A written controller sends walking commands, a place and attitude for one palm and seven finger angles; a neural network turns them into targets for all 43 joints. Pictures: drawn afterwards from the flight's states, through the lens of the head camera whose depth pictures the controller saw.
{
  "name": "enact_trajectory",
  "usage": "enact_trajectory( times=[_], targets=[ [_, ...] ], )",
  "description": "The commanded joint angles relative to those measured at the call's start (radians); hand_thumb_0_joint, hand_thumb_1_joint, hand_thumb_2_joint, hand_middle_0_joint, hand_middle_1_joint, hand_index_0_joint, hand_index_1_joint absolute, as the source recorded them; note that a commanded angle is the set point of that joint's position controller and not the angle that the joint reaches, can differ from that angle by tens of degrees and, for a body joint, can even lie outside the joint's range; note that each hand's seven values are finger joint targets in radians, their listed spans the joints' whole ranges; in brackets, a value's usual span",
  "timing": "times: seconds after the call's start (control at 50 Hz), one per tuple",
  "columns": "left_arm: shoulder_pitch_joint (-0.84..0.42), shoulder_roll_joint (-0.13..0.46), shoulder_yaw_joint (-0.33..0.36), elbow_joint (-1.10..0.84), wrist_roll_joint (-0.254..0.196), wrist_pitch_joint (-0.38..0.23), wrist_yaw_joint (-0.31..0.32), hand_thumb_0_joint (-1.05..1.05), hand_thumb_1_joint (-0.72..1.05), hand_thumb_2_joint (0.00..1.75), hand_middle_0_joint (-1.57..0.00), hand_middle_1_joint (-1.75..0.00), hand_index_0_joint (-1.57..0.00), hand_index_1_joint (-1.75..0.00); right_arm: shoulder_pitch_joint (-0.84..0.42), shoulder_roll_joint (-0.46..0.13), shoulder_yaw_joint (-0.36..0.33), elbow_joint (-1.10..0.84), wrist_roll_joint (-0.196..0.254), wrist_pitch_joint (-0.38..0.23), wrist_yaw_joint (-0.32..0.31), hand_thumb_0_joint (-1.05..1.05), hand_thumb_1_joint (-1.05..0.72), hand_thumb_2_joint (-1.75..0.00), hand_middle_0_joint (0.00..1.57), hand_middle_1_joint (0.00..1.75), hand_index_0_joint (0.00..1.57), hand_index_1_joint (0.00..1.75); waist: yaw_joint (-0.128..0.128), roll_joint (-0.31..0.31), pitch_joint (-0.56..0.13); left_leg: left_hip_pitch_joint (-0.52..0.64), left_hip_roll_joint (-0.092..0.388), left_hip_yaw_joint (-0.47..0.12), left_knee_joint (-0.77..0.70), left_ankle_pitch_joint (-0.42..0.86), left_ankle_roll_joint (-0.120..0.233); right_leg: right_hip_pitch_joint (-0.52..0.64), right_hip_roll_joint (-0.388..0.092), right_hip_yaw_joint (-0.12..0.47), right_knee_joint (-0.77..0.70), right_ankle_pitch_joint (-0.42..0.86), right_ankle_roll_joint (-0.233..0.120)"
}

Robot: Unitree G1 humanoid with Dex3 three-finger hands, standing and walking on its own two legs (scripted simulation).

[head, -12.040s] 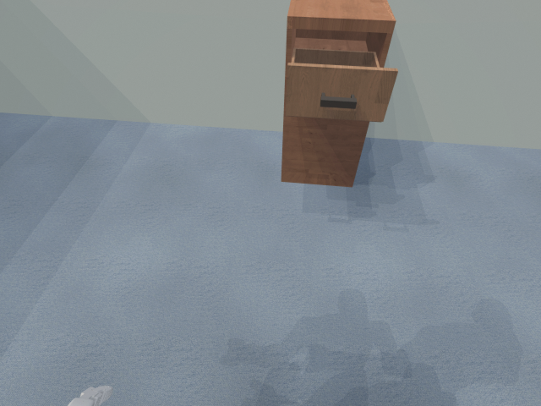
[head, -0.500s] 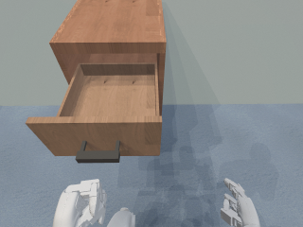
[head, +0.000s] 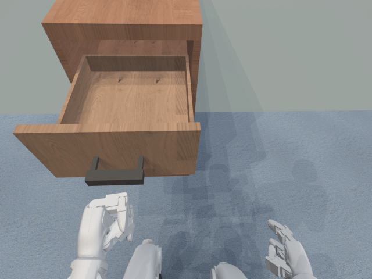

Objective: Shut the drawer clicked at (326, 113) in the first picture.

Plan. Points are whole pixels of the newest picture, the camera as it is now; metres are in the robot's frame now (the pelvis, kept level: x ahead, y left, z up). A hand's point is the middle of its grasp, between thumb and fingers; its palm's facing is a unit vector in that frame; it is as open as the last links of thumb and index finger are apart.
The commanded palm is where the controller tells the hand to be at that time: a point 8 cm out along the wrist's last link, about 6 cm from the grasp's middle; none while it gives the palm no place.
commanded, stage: bring the fist close to the handle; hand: left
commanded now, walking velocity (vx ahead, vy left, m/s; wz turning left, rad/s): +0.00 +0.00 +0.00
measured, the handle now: (117, 168) +0.33 +0.16 +0.04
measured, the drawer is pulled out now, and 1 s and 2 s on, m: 0.30 0.30 0.16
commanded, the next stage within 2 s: push the drawer shut in 0.40 s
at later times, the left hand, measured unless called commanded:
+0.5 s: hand (132, 218) +0.23 +0.11 +0.05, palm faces +0.02 -1.00 +0.01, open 3.3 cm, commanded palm +0.21 +0.16 +0.05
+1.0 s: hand (132, 204) +0.26 +0.12 +0.04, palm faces +0.00 -1.00 -0.02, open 3.2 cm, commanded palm +0.26 +0.17 +0.05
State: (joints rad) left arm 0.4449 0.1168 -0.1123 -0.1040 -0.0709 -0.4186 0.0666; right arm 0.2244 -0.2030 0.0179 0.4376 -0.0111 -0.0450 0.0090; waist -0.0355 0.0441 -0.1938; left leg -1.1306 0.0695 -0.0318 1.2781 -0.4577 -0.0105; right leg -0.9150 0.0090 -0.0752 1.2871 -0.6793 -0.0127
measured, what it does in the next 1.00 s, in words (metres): stands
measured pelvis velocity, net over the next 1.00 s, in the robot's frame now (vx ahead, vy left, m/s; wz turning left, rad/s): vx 0.01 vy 0.00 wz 0.00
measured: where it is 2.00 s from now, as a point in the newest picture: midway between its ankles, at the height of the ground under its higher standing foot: outside the picture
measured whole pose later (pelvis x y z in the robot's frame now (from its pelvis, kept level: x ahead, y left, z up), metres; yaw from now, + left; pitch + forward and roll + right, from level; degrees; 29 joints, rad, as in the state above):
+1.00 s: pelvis +0.01 +0.00 +0.00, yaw +0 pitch +19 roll -3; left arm 0.30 0.15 -0.08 0.01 -0.09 -0.43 0.05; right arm 0.22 -0.22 0.01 0.48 -0.02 -0.01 0.00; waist -0.04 0.05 -0.18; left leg -1.13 0.07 -0.04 1.27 -0.46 -0.01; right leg -0.91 0.01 -0.08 1.27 -0.68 -0.01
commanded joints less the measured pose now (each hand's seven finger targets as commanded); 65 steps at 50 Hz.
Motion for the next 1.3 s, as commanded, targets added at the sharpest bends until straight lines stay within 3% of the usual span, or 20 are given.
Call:
enact_trajectory(
  times=[0.0, 0.1, 0.14, 0.24, 0.32, 0.48, 0.58, 0.64, 0.78, 0.84, 0.92, 0.96, 1.02, 1.14, 1.28],
  targets=[
    [-0.056, 0.015, 0.003, -0.197, 0.007, -0.083, 0.002, 0.00, 0.90, 0.90, -1.40, -1.60, -1.40, -1.60, -0.072, -0.118, -0.051, -0.158, -0.003, -0.051, -0.006, 0.00, -0.90, -0.90, 0.20, 0.30, 0.20, 0.30, -0.003, -0.004, -0.198, 0.311, -0.045, -0.010, -0.156, 0.068, 0.041, -0.057, 0.019, 0.025, -0.234, 0.199, -0.013],
    [0.010, 0.036, 0.018, -0.244, -0.005, -0.064, -0.006, 0.00, 0.90, 0.90, -1.40, -1.60, -1.40, -1.60, -0.061, -0.118, -0.055, -0.168, 0.003, -0.041, -0.004, 0.00, -0.90, -0.90, 0.20, 0.30, 0.20, 0.30, 0.014, 0.004, -0.253, 0.361, -0.043, -0.003, -0.173, 0.136, 0.042, -0.002, 0.020, 0.020, -0.239, 0.275, -0.015],
    [0.015, 0.039, 0.028, -0.221, -0.005, -0.050, 0.000, 0.00, 0.90, 0.90, -1.40, -1.60, -1.40, -1.60, -0.061, -0.116, -0.056, -0.163, 0.003, -0.032, -0.008, 0.00, -0.90, -0.90, 0.20, 0.30, 0.20, 0.30, 0.006, -0.037, -0.223, 0.346, -0.042, -0.008, -0.175, 0.143, 0.043, 0.005, 0.024, 0.019, -0.244, 0.292, -0.012],
    [-0.023, 0.011, -0.004, -0.217, 0.005, -0.064, 0.009, 0.00, 0.90, 0.90, -1.40, -1.60, -1.40, -1.60, -0.062, -0.114, -0.053, -0.158, 0.000, -0.028, -0.009, 0.00, -0.90, -0.90, 0.20, 0.30, 0.20, 0.30, -0.015, -0.038, -0.170, 0.325, -0.042, -0.014, -0.165, 0.117, 0.043, -0.036, 0.025, 0.012, -0.237, 0.265, -0.010],
    [-0.002, 0.010, -0.009, -0.231, 0.008, -0.097, 0.004, 0.00, 0.90, 0.90, -1.40, -1.60, -1.40, -1.60, -0.061, -0.115, -0.055, -0.163, -0.002, -0.032, -0.006, 0.00, -0.90, -0.90, 0.20, 0.30, 0.20, 0.30, -0.005, -0.013, -0.211, 0.343, -0.042, -0.014, -0.159, 0.134, 0.041, -0.043, 0.023, 0.008, -0.217, 0.270, -0.013],
    [0.022, 0.017, -0.005, -0.241, 0.009, -0.079, -0.001, 0.00, 0.90, 0.90, -1.40, -1.60, -1.40, -1.60, -0.059, -0.112, -0.055, -0.173, 0.000, -0.017, -0.005, 0.00, -0.90, -0.90, 0.20, 0.30, 0.20, 0.30, 0.000, -0.006, -0.232, 0.365, -0.043, -0.009, -0.162, 0.167, 0.041, -0.019, 0.023, 0.010, -0.219, 0.317, -0.012],
    [-0.087, 0.027, 0.002, -0.204, 0.014, -0.068, 0.006, 0.00, 0.90, 0.90, -1.40, -1.60, -1.40, -1.60, -0.051, -0.118, -0.049, -0.158, -0.004, -0.012, -0.011, 0.00, -0.90, -0.90, 0.20, 0.30, 0.20, 0.30, -0.025, -0.030, -0.195, 0.331, -0.042, -0.015, -0.147, 0.133, 0.042, -0.042, 0.025, 0.013, -0.224, 0.291, -0.010],
    [-0.119, 0.046, 0.035, -0.171, 0.009, -0.066, 0.004, 0.00, 0.90, 0.90, -1.40, -1.60, -1.40, -1.60, -0.050, -0.120, -0.050, -0.145, -0.008, -0.011, -0.016, 0.00, -0.90, -0.90, 0.20, 0.30, 0.20, 0.30, -0.022, -0.042, -0.203, 0.322, -0.042, -0.011, -0.135, 0.142, 0.043, -0.033, 0.027, 0.022, -0.229, 0.304, -0.009],
    [-0.141, 0.051, 0.060, -0.171, -0.016, -0.049, -0.004, 0.00, 0.90, 0.90, -1.40, -1.60, -1.40, -1.60, -0.046, -0.121, -0.053, -0.139, -0.003, -0.009, -0.014, 0.00, -0.90, -0.90, 0.20, 0.30, 0.20, 0.30, -0.001, 0.001, -0.277, 0.381, -0.044, 0.003, -0.151, 0.211, 0.041, 0.021, 0.020, 0.027, -0.235, 0.387, -0.009],
    [-0.183, 0.063, 0.073, -0.152, -0.024, -0.041, -0.003, 0.00, 0.90, 0.90, -1.40, -1.60, -1.40, -1.60, -0.042, -0.127, -0.051, -0.125, -0.003, -0.006, -0.016, 0.00, -0.90, -0.90, 0.20, 0.30, 0.20, 0.30, -0.020, -0.025, -0.244, 0.363, -0.040, -0.003, -0.150, 0.200, 0.042, 0.013, 0.024, 0.024, -0.244, 0.380, -0.007],
    [-0.311, 0.064, 0.078, -0.097, -0.021, -0.069, -0.001, 0.00, 0.90, 0.90, -1.40, -1.60, -1.40, -1.60, -0.050, -0.133, -0.052, -0.094, -0.005, -0.011, -0.021, 0.00, -0.90, -0.90, 0.20, 0.30, 0.20, 0.30, -0.039, -0.029, -0.195, 0.329, -0.040, -0.007, -0.142, 0.128, 0.042, -0.043, 0.024, 0.028, -0.250, 0.291, -0.006],
    [-0.379, 0.068, 0.073, -0.088, -0.014, -0.084, 0.002, 0.00, 0.90, 0.90, -1.40, -1.60, -1.40, -1.60, -0.054, -0.135, -0.052, -0.085, -0.006, -0.014, -0.021, 0.00, -0.90, -0.90, 0.20, 0.30, 0.20, 0.30, -0.041, 0.002, -0.198, 0.335, -0.040, -0.010, -0.145, 0.104, 0.041, -0.063, 0.023, 0.027, -0.246, 0.254, -0.010],
    [-0.470, 0.075, 0.074, -0.055, -0.015, -0.089, 0.008, 0.00, 0.90, 0.90, -1.40, -1.60, -1.40, -1.60, -0.053, -0.143, -0.053, -0.068, -0.004, -0.018, -0.024, 0.00, -0.90, -0.90, 0.20, 0.30, 0.20, 0.30, -0.053, -0.001, -0.214, 0.341, -0.040, -0.013, -0.145, 0.068, 0.043, -0.082, 0.022, 0.030, -0.253, 0.219, -0.008],
    [-0.601, 0.107, 0.104, -0.001, -0.021, -0.058, 0.007, 0.00, 0.90, 0.90, -1.40, -1.60, -1.40, -1.60, -0.053, -0.158, -0.053, -0.043, 0.003, -0.010, -0.032, 0.00, -0.90, -0.90, 0.20, 0.30, 0.20, 0.30, -0.050, 0.007, -0.278, 0.375, -0.039, -0.018, -0.161, 0.058, 0.044, -0.068, 0.023, 0.031, -0.258, 0.209, -0.008],
    [-0.749, 0.092, 0.107, 0.103, -0.028, -0.024, 0.019, 0.00, 0.90, 0.90, -1.40, -1.60, -1.40, -1.60, -0.054, -0.159, -0.046, -0.021, 0.007, 0.001, -0.031, 0.00, -0.90, -0.90, 0.20, 0.30, 0.20, 0.30, -0.057, -0.004, -0.255, 0.390, -0.041, -0.024, -0.190, 0.024, 0.040, -0.076, 0.022, 0.025, -0.281, 0.186, -0.006]
  ],
)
